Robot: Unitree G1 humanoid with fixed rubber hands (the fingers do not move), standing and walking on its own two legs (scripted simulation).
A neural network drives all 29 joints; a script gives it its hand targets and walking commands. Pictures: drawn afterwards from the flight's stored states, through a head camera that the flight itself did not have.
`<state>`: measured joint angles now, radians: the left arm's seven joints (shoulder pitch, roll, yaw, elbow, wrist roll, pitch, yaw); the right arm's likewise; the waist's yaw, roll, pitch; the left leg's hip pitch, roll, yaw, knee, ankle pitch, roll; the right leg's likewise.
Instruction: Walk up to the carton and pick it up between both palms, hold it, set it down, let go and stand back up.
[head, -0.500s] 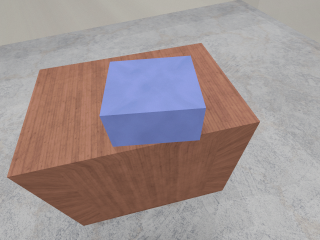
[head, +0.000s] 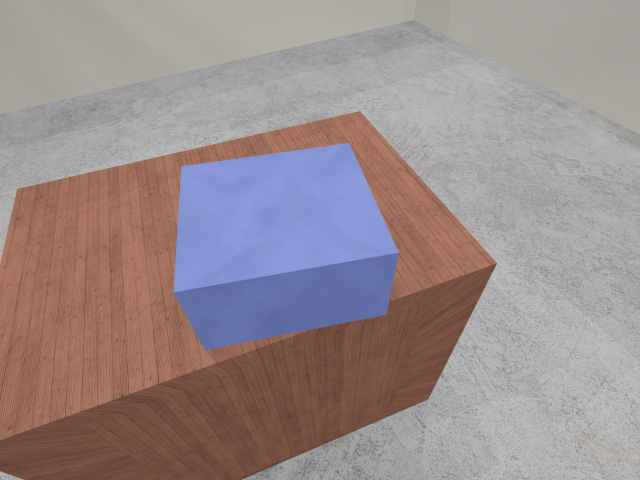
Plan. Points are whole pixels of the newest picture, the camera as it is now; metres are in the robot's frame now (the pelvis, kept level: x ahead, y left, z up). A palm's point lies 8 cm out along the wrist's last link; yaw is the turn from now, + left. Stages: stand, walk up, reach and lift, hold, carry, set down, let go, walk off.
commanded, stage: walk up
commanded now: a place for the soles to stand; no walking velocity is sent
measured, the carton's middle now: (282, 239) +0.49 +0.08 +0.00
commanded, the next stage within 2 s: none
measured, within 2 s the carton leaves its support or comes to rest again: neither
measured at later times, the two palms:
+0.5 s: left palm out of the picture +0.10 +0.21 -0.13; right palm out of the picture +0.06 -0.25 -0.14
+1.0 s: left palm out of the picture +0.03 +0.17 -0.13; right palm out of the picture +0.04 -0.28 -0.14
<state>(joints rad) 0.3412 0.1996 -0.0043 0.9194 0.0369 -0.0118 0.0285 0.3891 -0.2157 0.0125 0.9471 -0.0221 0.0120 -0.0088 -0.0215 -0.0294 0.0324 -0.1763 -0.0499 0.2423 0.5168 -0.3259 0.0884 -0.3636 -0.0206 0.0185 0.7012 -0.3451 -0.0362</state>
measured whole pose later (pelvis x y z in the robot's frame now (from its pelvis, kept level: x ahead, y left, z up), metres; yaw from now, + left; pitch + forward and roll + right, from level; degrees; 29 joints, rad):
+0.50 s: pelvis +0.04 -0.02 +0.00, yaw +3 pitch -3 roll +2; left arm 0.17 0.17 -0.06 1.01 0.02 -0.01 0.04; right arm 0.31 -0.19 0.01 1.00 -0.01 0.01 -0.02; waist 0.00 -0.01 0.05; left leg -0.09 -0.03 0.17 0.49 -0.36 0.05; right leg -0.23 -0.01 -0.07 0.61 -0.33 -0.04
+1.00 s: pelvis +0.04 -0.05 +0.01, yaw +7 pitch -3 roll +0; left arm 0.23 0.17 -0.06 1.09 0.00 -0.02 0.03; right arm 0.31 -0.18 0.05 1.14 -0.01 -0.01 -0.02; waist 0.00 0.01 0.05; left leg -0.08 0.02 0.08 0.43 -0.31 0.00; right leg -0.14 0.04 -0.16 0.43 -0.25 -0.09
